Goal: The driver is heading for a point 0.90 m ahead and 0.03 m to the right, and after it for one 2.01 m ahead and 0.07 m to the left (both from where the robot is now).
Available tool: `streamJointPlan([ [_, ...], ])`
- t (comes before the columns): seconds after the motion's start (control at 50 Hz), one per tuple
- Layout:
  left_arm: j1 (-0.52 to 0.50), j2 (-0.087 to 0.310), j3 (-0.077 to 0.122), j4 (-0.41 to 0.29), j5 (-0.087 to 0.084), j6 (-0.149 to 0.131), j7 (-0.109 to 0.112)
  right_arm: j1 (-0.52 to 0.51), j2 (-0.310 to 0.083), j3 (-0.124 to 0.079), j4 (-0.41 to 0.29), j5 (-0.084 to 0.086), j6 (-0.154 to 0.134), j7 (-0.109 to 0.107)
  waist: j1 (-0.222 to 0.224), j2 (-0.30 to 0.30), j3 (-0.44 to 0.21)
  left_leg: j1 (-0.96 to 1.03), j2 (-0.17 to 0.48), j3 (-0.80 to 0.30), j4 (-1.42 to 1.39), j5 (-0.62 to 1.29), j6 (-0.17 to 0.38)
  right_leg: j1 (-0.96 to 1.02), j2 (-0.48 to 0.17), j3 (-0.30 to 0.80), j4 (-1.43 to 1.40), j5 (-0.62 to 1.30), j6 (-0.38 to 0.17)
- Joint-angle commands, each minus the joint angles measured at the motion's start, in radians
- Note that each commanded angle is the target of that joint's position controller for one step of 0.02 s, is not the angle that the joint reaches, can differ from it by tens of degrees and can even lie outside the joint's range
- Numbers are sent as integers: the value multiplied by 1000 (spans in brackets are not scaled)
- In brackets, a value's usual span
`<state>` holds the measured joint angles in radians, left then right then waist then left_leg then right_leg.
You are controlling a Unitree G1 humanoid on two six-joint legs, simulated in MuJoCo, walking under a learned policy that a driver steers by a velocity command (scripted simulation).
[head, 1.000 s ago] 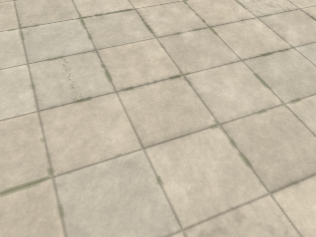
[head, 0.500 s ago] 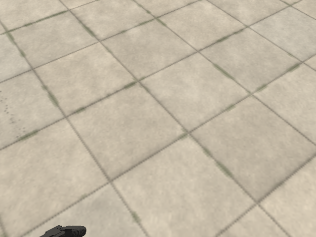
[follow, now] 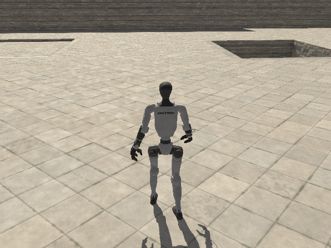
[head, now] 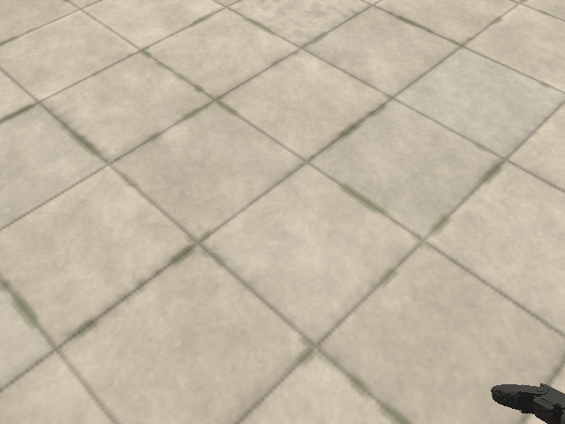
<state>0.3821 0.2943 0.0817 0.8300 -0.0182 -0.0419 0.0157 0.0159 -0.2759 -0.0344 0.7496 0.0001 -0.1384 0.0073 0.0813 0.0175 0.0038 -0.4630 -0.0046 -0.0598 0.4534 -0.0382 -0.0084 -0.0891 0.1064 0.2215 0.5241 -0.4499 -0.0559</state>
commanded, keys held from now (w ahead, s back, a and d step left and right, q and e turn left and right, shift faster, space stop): w+e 0.34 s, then w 0.22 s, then w+q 0.44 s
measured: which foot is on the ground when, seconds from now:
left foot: down 0.00-0.52, up 0.54-1.00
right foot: down 0.00-0.00, up 0.02-0.50, down 0.52-1.00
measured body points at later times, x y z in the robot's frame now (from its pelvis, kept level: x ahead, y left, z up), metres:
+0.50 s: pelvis +0.26 -0.03 +0.00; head +0.30 -0.05 +0.45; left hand +0.56 +0.11 -0.07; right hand +0.17 -0.31 -0.13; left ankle +0.13 +0.13 -0.72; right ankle +0.36 -0.17 -0.72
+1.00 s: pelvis +0.53 -0.11 +0.00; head +0.56 -0.11 +0.45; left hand +0.61 +0.16 -0.12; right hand +0.67 -0.37 -0.10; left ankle +0.72 -0.01 -0.70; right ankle +0.36 -0.17 -0.72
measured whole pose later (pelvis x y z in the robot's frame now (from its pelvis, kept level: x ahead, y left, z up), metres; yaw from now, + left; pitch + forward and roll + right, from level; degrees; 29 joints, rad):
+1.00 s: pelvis +0.53 -0.11 +0.00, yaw -8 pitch +2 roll -2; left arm 0.32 0.27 0.07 0.83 0.00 -0.07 0.01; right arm 0.12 -0.26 -0.04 0.76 0.02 -0.05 0.06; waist 0.06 0.04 0.02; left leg -0.64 0.07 0.02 0.62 0.00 0.04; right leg 0.11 0.04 -0.20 0.22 -0.37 -0.01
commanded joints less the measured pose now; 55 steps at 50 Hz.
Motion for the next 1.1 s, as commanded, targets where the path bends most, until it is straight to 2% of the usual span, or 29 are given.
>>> streamJointPlan([
  [0.02, 89, -23, -23, -115, -15, -23, -7, 360, -300, -95, 22, -22, 0, -10, -127, 293, -345, 830, 415, -605, -92, -313, 262, -538, 18, -58, 582, -92, 8],
  [0.04, 91, 79, -10, -102, -28, -24, -3, 347, -211, -76, 10, -2, 6, -3, -141, 251, -307, 818, 440, -733, -148, -515, 253, -677, -66, -34, 735, -131, 16],
  [0.06, -8, 146, 9, -112, -25, -19, -2, 299, -143, -59, -9, 1, 12, -5, -167, 139, -177, 703, 395, -575, -160, -491, 206, -715, -104, -40, 779, -36, 21],
  [0.08, -64, 141, 11, -124, -15, -13, 2, 246, -126, -51, -17, -6, 18, -5, -153, 62, -98, 580, 350, -432, -171, -345, 177, -688, -140, -75, 768, 42, 31],
  [0.1, -98, 128, 14, -137, -3, -13, 0, 212, -105, -44, -12, -11, 22, -5, -138, 52, -37, 484, 310, -333, -194, -220, 172, -669, -167, -77, 721, 96, 35],
  [0.14, -88, 88, 15, -147, -12, -2, -11, 196, -87, -40, -1, -17, 20, -6, -106, 98, -10, 389, 261, -195, -243, -115, 160, -596, -206, -95, 666, 143, 37],
  [0.18, -103, 54, 9, -166, -14, 10, -15, 204, -99, -47, 14, -7, 13, -4, -100, 92, 3, 368, 258, -114, -278, -40, 179, -609, -219, -116, 627, 169, 45],
  [0.24, -158, 38, 3, -204, -7, 14, -20, 217, -132, -60, 31, -6, 13, -7, -104, 60, 14, 390, 272, -23, -301, 75, 198, -658, -230, -121, 510, 263, 59],
  [0.34, -298, 15, -11, -253, -5, 1, -51, 244, -166, -68, 48, 1, 32, -16, -150, 42, 46, 420, 247, 141, -303, 136, 166, -603, -210, -199, 241, 474, 44],
  [0.42, -388, 9, -17, -300, -7, -4, -68, 320, -190, -73, 88, 23, 52, -9, -164, 35, 82, 502, 289, 163, -276, 205, 162, -570, -173, -235, 118, 392, 1],
  [0.46, -370, 39, -4, -307, -1, -5, -71, 319, -217, -79, 97, 31, 63, -10, -124, 62, 57, 546, 303, 183, -192, 458, 151, -486, -127, -271, 81, 298, -37],
  [0.48, -307, 69, 11, -295, 4, -4, -69, 313, -232, -81, 101, 33, 68, -13, -75, 80, 8, 554, 298, 201, -91, 621, 139, -378, -92, -293, 60, 270, -60],
  [0.5, -162, 109, 36, -253, 5, -2, -63, 300, -229, -76, 103, 34, 74, -17, 12, 69, -74, 505, 268, 238, 80, 699, 114, -165, -54, -313, -5, 337, -90],
  [0.52, -2, 170, 64, -208, 4, 5, -47, 305, -198, -61, 93, 21, 71, -22, 81, 34, -166, 308, 230, 253, 313, 525, 77, 130, -103, -223, 13, 391, -122],
  [0.54, 59, 286, 80, -191, 9, 6, -32, 391, -69, -18, 46, -17, 53, -11, 10, -223, -286, -122, 76, 241, 712, -275, 11, 504, -386, 262, -4, 343, -267],
  [0.56, 89, 239, 61, -207, 8, -3, -35, 383, -108, -18, 64, 11, 21, 2, 39, -195, -450, -230, 4, 18, 893, -581, 9, 547, -510, 587, -162, 271, -359],
  [0.58, 37, 176, 40, -193, 15, -13, -41, 276, -171, -40, 37, 56, 13, 8, 51, -126, -298, -317, 61, -14, 928, -510, 21, 441, -471, 404, -182, 305, -297],
  [0.6, -28, 144, 29, -189, 10, -20, -41, 229, -160, -35, 23, 58, 11, 7, 18, -101, -174, -314, 106, 1, 863, -420, 31, 279, -425, 237, -192, 376, -250],
  [0.62, -94, 107, 18, -187, 12, -25, -43, 216, -150, -37, 34, 37, 16, 0, -21, -56, -106, -271, 142, 4, 792, -350, 28, 140, -382, 132, -218, 432, -215],
  [0.64, -137, 73, 8, -189, 20, -32, -45, 240, -149, -42, 45, 28, 31, -1, -59, -73, -70, -206, 165, -6, 750, -299, 24, 41, -350, 55, -256, 482, -196],
  [0.68, -159, 69, 10, -173, 25, -53, -46, 301, -109, -38, 68, 29, 62, 1, -99, -89, -60, -126, 171, -15, 723, -239, 11, -57, -342, -18, -330, 497, -198],
  [0.76, -138, 84, 17, -124, 36, -75, -31, 229, -84, -38, 43, 26, 83, -8, -91, -66, 18, -225, 150, -59, 578, -65, -14, -74, -328, -167, -393, 541, -173],
  [0.86, -114, 107, 19, -90, 29, -73, -14, 95, -48, -24, -1, 19, 70, 18, -38, -57, 62, -203, 112, 12, 283, 180, 4, -23, -311, -306, -421, 532, -119],
  [0.96, -47, 134, 31, -40, 10, -37, -3, -14, -45, -17, -80, 19, 69, 52, -3, -50, 94, -287, 87, 71, 167, 52, 52, 190, -378, -349, -331, 684, -100],
  [1.02, -78, 175, 41, -48, 7, -10, 14, 57, -88, -40, -100, 20, 77, 64, -68, -108, 7, -130, 1, 159, 169, -109, 108, 237, -381, -391, -134, 1152, -61],
  [1.04, -89, 184, 42, -52, 7, -2, 19, 162, -126, -60, -83, 21, 80, 61, -129, -114, -56, 12, -39, 177, 161, -133, 135, 211, -366, -406, 19, 1251, -44],
  [1.06, -103, 179, 36, -58, 3, 0, 25, 318, -182, -91, -50, 23, 83, 48, -217, -84, -136, 261, -64, 150, 90, -67, 177, 95, -323, -429, 245, 1172, -8],
  [1.08, -62, 108, 9, -80, 33, -15, 23, 429, -276, -116, -34, 24, 94, 23, -225, 96, -239, 564, 134, -154, 93, 6, 248, -178, -251, -429, 574, 636, 34],
  [1.1, 5, 14, -24, -123, 33, -51, 2, 383, -311, -114, -64, 24, 83, 27, -128, 264, -368, 856, 348, -751, -70, -160, 469, -573, -21, -245, 902, -135, 88],
])
Keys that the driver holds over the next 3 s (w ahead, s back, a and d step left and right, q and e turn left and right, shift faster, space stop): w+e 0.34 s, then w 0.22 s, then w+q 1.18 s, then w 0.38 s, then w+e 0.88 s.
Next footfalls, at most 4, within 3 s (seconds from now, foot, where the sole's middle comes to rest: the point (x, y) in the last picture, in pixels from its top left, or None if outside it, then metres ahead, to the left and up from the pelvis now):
0.52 right None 0.40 -0.19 -0.76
1.06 left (335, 318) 0.75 -0.03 -0.76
1.54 right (403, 234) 1.03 -0.22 -0.76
2.04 left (287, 186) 1.20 0.13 -0.76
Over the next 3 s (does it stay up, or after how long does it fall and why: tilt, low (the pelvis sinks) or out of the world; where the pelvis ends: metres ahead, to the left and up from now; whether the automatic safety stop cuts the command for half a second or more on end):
stays up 1.61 0.09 0.01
